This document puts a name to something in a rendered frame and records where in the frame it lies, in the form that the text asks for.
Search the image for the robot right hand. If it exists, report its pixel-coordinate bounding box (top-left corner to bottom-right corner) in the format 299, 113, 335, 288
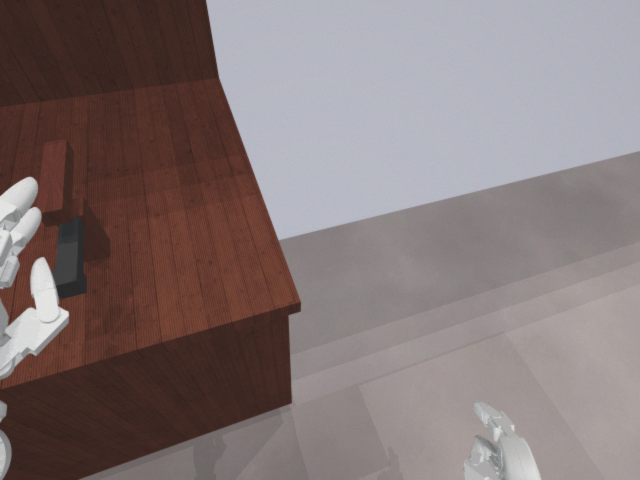
464, 400, 541, 480

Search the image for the robot left hand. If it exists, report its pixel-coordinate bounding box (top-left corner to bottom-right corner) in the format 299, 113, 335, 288
0, 177, 69, 380

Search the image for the counter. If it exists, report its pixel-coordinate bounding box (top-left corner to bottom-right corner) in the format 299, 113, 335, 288
0, 0, 301, 480

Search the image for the tap lever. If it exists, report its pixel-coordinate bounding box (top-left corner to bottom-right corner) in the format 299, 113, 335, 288
51, 217, 87, 299

